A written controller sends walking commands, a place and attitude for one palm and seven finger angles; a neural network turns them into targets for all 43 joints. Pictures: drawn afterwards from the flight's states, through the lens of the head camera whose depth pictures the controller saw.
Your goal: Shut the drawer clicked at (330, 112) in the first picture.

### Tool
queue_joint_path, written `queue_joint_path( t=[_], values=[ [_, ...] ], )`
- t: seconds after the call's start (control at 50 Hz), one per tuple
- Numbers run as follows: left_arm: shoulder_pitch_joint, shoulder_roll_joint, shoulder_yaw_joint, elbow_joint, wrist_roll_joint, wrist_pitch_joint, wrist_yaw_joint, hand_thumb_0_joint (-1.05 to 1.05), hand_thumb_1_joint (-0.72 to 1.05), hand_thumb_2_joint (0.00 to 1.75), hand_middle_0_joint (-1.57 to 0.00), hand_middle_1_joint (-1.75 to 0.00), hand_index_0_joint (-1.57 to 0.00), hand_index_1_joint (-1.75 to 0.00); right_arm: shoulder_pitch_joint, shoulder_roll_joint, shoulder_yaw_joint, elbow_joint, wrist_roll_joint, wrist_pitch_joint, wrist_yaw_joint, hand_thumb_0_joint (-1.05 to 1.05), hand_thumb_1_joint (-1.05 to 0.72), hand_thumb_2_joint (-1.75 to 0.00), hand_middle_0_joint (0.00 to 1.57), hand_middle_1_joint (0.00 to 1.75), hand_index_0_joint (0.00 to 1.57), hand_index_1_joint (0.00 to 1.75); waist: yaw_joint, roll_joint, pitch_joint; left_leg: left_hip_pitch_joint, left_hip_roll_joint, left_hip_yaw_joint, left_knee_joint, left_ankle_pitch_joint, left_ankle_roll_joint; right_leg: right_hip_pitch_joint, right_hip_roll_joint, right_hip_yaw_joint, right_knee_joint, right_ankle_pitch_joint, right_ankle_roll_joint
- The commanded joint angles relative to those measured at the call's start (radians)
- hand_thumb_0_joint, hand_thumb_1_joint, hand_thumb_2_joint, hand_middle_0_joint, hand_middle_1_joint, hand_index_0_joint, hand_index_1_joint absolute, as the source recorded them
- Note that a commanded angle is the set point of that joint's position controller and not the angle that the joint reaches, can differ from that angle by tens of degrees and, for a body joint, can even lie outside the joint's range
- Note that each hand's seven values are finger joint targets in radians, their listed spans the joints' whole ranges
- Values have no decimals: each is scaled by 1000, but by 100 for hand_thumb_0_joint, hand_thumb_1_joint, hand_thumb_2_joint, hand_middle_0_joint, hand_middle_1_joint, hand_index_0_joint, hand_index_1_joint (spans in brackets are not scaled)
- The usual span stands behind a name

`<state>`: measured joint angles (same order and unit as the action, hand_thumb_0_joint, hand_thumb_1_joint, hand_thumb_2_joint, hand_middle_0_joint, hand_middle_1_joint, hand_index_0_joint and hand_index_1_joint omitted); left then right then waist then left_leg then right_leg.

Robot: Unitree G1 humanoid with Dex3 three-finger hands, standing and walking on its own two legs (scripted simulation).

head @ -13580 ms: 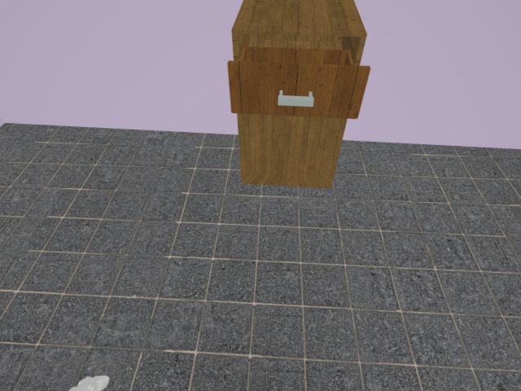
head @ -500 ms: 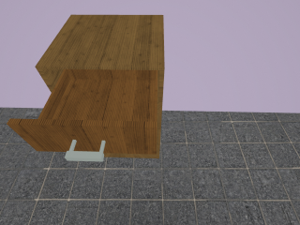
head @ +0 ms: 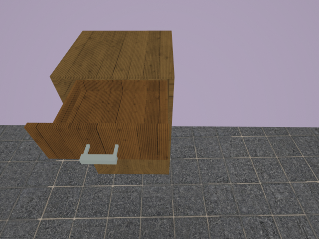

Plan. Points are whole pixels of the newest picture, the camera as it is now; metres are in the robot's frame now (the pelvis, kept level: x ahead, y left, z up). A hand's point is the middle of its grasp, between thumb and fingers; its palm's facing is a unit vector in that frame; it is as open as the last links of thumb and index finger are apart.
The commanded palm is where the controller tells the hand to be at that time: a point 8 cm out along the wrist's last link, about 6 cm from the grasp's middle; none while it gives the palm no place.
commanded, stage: come to a stop and stand still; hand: left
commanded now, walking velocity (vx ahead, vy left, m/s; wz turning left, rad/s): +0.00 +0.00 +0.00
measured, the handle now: (100, 153) +0.38 +0.22 -0.06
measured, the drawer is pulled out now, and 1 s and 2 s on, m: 0.26 0.26 0.26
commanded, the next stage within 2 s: look again from close up in 0.14 s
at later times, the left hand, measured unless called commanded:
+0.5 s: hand out of the picture +0.03 +0.15 -0.17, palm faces +0.02 -0.98 -0.18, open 7.3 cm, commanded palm none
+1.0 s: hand (96, 231) +0.16 +0.18 -0.08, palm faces +0.26 -0.94 -0.20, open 7.1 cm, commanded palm +0.12 +0.21 -0.06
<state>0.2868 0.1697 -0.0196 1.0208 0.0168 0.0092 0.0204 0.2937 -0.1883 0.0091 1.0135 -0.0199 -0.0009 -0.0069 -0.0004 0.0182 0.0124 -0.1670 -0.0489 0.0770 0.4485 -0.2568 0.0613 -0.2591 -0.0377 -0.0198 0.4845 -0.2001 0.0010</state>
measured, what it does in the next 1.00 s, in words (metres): stands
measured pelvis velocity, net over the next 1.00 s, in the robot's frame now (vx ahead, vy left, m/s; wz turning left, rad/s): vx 0.03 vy -0.02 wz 0.03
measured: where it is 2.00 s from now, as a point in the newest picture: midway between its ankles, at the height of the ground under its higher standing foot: outside the picture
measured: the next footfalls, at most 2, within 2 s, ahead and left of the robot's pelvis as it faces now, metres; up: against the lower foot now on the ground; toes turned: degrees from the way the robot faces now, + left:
none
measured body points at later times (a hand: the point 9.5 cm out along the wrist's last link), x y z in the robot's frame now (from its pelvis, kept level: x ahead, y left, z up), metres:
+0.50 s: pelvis +0.03 -0.01 +0.00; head +0.05 -0.02 +0.45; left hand +0.03 +0.20 -0.16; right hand +0.03 -0.23 -0.16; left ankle +0.00 +0.08 -0.74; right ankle +0.04 -0.13 -0.74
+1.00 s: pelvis +0.03 -0.02 +0.00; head +0.03 -0.03 +0.45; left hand +0.15 +0.23 -0.06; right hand +0.09 -0.26 -0.14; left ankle +0.00 +0.08 -0.74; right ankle +0.04 -0.13 -0.74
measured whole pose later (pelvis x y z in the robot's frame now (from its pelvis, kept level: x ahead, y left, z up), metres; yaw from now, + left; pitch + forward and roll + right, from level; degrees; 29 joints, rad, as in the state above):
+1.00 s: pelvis +0.03 -0.02 +0.00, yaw +2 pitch +0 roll +0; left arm 0.44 0.18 0.02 0.35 -0.13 -0.04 0.10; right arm 0.34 -0.22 0.01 0.94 0.03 -0.21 -0.07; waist 0.00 0.03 0.00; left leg -0.16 -0.03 0.04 0.48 -0.31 0.03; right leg -0.25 -0.02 -0.06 0.52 -0.26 -0.01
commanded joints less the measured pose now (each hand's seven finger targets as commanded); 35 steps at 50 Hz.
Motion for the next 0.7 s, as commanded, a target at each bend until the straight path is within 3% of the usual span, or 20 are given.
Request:
queue_joint_path(
  t=[0.0,0.08,0.14,0.28,0.32,0.5,0.68],
  values=[
    [42,108,26,-37,2,-19,8,0,90,90,-20,-30,-20,-30,23,-112,-18,-37,2,-19,-4,0,-90,-90,20,30,20,30,6,-26,94,-171,143,-189,-213,-232,-4,26,-44,73,-88,-162,-37],
    [51,96,21,-15,-2,-29,9,0,90,90,-20,-30,-20,-30,53,-94,-12,-3,6,-21,-6,0,-90,-90,20,30,20,30,-4,-61,77,-118,130,-159,-167,-141,-8,4,-64,105,-120,-159,-42],
    [56,90,18,1,-4,-32,10,0,90,90,-20,-30,-20,-30,70,-84,-6,22,8,-25,-8,0,-90,-90,20,30,20,30,-5,-43,73,-106,133,-155,-160,-97,-10,15,-65,98,-112,-115,-42],
    [81,75,14,48,-10,-43,16,0,90,90,-20,-30,-20,-30,88,-64,1,74,13,-40,-18,0,-90,-90,20,30,20,30,-2,-38,-5,-21,139,-126,-105,159,-15,99,-79,79,-72,142,-44],
    [75,72,13,55,-11,-42,18,0,90,90,-20,-30,-20,-30,85,-61,2,86,14,-40,-22,0,-90,-90,20,30,20,30,-2,-30,9,-16,142,-123,-98,211,-18,105,-80,73,-62,193,-44],
    [65,65,14,74,-10,-37,22,0,90,90,-20,-30,-20,-30,69,-42,2,108,12,-35,-28,0,-90,-90,20,30,20,30,2,-2,64,-8,147,-116,-113,223,-24,100,-77,69,-76,205,-46],
    [50,71,17,65,-9,-39,22,0,90,90,-20,-30,-20,-30,57,-52,2,110,12,-35,-27,0,-90,-90,20,30,20,30,1,-37,51,10,147,-121,-125,224,-27,118,-82,69,-90,217,-45]
  ],
)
